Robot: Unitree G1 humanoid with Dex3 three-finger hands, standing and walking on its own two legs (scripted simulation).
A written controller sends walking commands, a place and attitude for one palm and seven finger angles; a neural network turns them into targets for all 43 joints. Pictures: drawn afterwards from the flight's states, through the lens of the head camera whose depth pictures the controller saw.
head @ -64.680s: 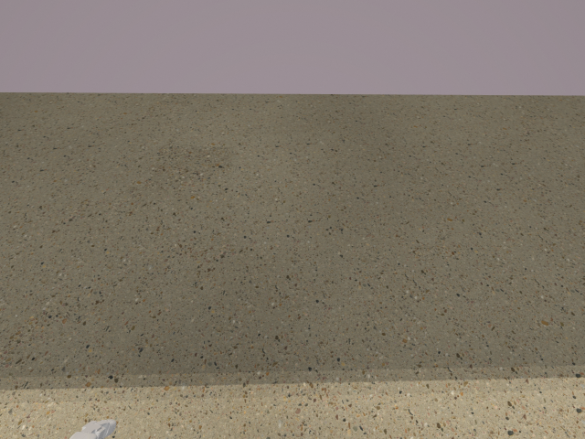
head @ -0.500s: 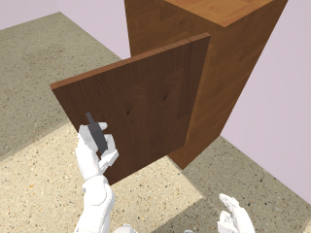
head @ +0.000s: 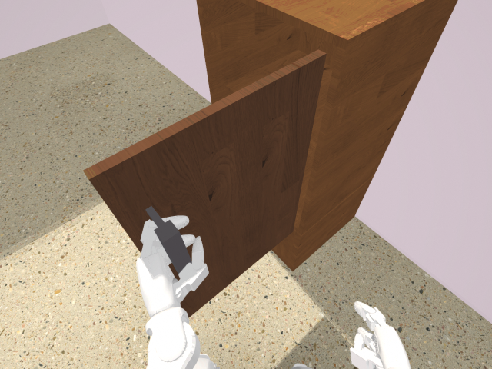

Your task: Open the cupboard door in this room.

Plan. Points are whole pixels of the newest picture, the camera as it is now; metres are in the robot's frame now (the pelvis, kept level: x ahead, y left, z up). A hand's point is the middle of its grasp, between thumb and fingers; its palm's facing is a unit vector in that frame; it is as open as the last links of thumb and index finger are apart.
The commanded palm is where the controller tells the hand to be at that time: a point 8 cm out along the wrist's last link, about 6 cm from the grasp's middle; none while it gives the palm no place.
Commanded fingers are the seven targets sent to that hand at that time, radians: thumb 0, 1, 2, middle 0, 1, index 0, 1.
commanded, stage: open thumb and fingers to let go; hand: left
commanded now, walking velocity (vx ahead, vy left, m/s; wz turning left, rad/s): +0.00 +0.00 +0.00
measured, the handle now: (170, 244) +0.30 +0.14 +0.05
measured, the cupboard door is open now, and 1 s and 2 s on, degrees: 90 93 92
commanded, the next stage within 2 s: slide the hand sideways off the handle in 0.64 s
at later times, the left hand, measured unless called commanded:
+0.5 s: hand (192, 265) +0.27 +0.10 +0.05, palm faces +0.35 -0.94 -0.01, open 14.2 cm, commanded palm +0.21 +0.13 +0.05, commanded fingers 0.00 -0.50 0.30 -0.19 -0.55 -0.19 -0.55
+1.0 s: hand (191, 292) +0.22 +0.09 +0.06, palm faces -0.11 -0.99 +0.02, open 16.1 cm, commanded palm +0.21 +0.14 +0.05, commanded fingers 0.00 -0.50 0.30 -0.15 -0.30 -0.15 -0.30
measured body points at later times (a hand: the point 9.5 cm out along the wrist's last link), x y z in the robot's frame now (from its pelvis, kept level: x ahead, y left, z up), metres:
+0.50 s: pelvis +0.00 +0.02 +0.00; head +0.04 +0.00 +0.45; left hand +0.24 +0.15 +0.06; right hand +0.17 -0.20 -0.10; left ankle +0.02 +0.16 -0.67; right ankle -0.01 -0.07 -0.67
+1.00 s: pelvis -0.02 +0.03 -0.01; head +0.04 +0.02 +0.44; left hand +0.22 +0.15 +0.06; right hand +0.16 -0.19 -0.10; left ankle +0.02 +0.16 -0.67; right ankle -0.01 -0.07 -0.67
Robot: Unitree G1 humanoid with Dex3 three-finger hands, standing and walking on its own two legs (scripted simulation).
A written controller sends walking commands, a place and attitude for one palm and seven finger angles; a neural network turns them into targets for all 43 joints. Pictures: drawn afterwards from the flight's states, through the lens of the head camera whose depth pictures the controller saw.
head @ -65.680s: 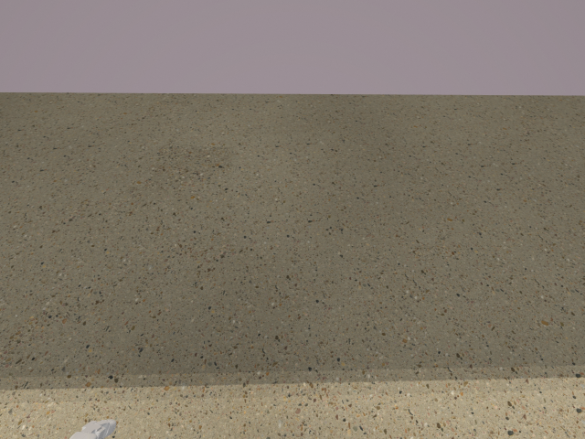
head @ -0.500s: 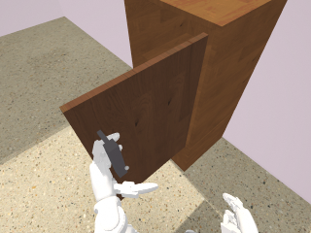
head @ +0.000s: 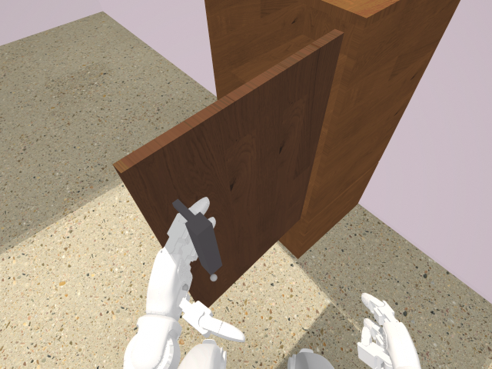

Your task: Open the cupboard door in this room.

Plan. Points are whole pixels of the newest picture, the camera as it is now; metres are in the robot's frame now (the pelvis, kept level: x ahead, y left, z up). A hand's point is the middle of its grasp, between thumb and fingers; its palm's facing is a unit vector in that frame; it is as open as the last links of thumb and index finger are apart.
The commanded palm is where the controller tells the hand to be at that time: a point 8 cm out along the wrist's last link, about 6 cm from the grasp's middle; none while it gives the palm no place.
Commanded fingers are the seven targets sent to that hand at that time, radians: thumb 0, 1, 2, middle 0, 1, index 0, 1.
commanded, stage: slide the hand sideways off the handle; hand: left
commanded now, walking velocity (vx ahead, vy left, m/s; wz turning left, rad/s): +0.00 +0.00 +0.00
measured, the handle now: (197, 237) +0.30 +0.09 +0.06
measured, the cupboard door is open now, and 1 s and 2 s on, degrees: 93 92 92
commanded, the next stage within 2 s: draw the hand back to the body in 0.94 s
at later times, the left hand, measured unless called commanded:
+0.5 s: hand (190, 296) +0.21 +0.09 +0.06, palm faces -0.02 -1.00 +0.00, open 16.0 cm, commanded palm +0.18 +0.15 +0.06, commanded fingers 0.00 -0.50 0.30 -0.15 -0.30 -0.15 -0.30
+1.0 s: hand (143, 326) +0.18 +0.14 +0.06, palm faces +0.04 -1.00 -0.02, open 16.2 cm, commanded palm +0.14 +0.19 +0.06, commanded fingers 0.00 -0.50 0.30 -0.15 -0.30 -0.15 -0.30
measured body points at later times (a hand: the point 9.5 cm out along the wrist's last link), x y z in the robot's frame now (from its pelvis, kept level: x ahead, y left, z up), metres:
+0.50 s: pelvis +0.01 +0.00 +0.00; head +0.07 -0.01 +0.44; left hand +0.21 +0.14 +0.07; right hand +0.19 -0.22 -0.08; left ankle +0.03 +0.13 -0.66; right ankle +0.01 -0.10 -0.66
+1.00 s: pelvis +0.01 -0.01 -0.01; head +0.06 -0.01 +0.43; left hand +0.17 +0.20 +0.07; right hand +0.20 -0.24 -0.09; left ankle +0.03 +0.13 -0.66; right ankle +0.01 -0.10 -0.66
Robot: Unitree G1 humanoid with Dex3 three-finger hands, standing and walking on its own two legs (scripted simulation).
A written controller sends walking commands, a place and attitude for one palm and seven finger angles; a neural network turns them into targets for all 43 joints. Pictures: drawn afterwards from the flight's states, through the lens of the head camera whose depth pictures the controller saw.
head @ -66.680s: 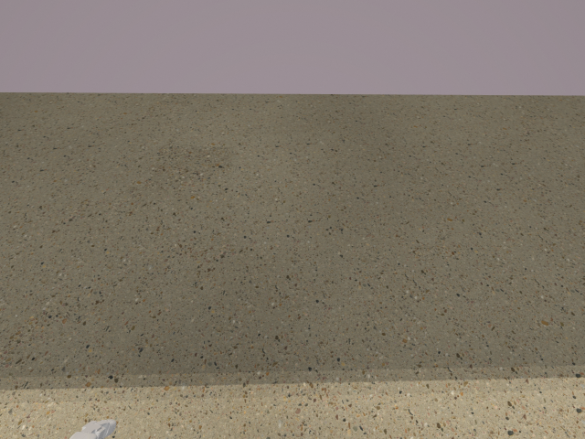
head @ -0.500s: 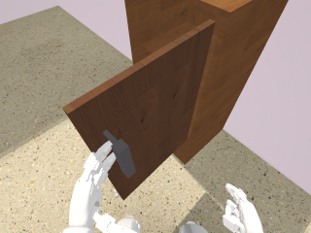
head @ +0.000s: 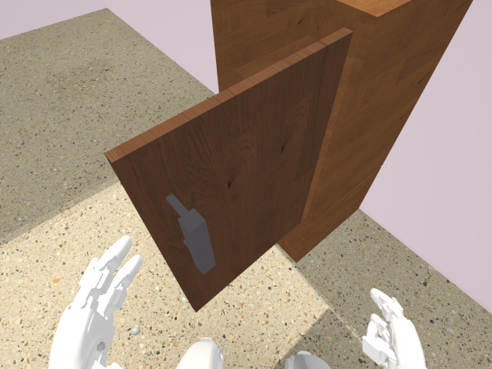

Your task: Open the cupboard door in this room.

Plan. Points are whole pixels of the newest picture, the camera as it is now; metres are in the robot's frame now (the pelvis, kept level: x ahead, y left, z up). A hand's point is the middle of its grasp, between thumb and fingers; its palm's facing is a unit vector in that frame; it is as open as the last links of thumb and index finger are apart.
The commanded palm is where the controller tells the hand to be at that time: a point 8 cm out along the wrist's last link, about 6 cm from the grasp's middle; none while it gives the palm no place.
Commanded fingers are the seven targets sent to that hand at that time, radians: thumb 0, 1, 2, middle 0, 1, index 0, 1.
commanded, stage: draw the hand back to the body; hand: left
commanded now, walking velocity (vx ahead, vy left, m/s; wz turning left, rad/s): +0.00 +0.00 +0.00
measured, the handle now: (190, 234) +0.30 +0.11 +0.08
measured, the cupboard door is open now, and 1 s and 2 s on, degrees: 92 92 92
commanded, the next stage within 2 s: step back with the hand held close in 1.62 s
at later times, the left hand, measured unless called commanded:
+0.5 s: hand (89, 314) +0.17 +0.18 +0.14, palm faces +0.02 -1.00 -0.07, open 16.3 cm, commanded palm +0.13 +0.24 +0.15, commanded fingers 0.00 -0.36 0.36 -0.16 -0.30 -0.16 -0.30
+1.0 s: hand (0, 244) +0.21 +0.26 +0.21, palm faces +0.33 -0.86 -0.40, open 12.0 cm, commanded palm +0.16 +0.30 +0.23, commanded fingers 0.00 0.51 0.74 -0.19 -0.30 -0.19 -0.30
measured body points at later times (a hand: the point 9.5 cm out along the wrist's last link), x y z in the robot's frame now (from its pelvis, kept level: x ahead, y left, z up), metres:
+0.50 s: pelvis +0.00 +0.02 +0.03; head +0.02 +0.01 +0.48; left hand +0.16 +0.24 +0.15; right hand +0.18 -0.20 -0.03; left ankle +0.02 +0.13 -0.65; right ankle +0.00 -0.09 -0.65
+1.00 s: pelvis +0.03 +0.03 +0.08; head +0.02 +0.01 +0.53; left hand +0.19 +0.30 +0.23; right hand +0.22 -0.18 +0.01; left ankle +0.02 +0.13 -0.65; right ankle +0.00 -0.09 -0.65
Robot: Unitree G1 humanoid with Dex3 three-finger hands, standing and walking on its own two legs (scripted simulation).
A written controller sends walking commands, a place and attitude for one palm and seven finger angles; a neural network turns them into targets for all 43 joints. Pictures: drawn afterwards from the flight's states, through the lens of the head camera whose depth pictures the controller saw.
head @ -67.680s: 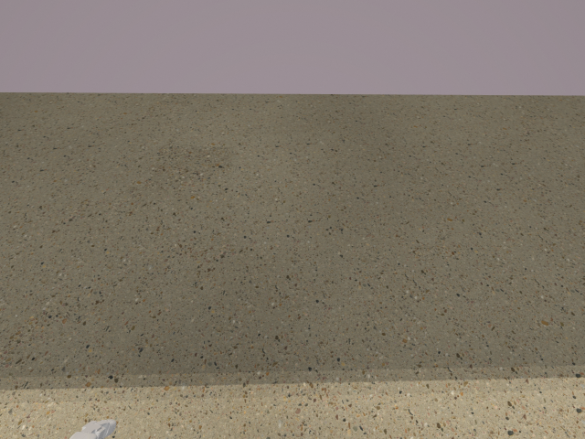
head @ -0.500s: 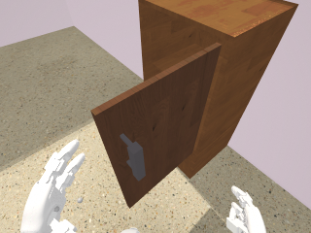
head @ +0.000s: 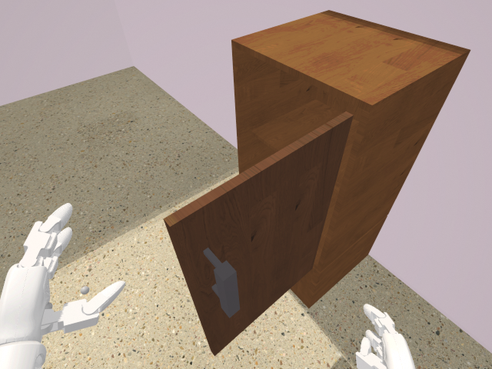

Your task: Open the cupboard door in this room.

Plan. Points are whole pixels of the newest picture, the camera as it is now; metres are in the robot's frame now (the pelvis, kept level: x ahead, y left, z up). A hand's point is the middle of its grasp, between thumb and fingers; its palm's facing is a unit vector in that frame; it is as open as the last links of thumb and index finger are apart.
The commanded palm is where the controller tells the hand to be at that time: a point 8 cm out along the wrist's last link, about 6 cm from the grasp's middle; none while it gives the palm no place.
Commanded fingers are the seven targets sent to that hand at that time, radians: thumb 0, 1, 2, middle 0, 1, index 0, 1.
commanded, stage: draw the hand back to the body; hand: left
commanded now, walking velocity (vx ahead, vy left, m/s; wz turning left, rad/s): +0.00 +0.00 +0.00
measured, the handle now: (220, 282) +0.27 +0.08 -0.01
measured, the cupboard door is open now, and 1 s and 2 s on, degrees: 92 92 92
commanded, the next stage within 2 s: step back with the hand held close in 0.62 s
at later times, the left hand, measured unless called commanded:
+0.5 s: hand (69, 262) +0.19 +0.24 +0.16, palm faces +0.42 -0.81 -0.40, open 7.6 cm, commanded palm +0.14 +0.28 +0.18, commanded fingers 0.00 0.90 0.90 -0.20 -0.30 -0.20 -0.30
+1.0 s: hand (63, 271) +0.18 +0.24 +0.17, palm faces +0.35 -0.80 -0.49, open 7.4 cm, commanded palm +0.12 +0.28 +0.18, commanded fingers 0.00 0.90 0.90 -0.20 -0.30 -0.20 -0.30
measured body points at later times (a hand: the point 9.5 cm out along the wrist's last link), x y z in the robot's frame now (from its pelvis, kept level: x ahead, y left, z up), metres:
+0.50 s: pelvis +0.00 -0.02 +0.01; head -0.01 -0.04 +0.46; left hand +0.16 +0.28 +0.19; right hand +0.19 -0.24 -0.07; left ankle -0.01 +0.10 -0.73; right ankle -0.02 -0.12 -0.73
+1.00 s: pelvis -0.03 -0.01 +0.01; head -0.02 -0.03 +0.46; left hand +0.15 +0.28 +0.19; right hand +0.15 -0.26 -0.07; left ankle -0.01 +0.10 -0.73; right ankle -0.02 -0.12 -0.73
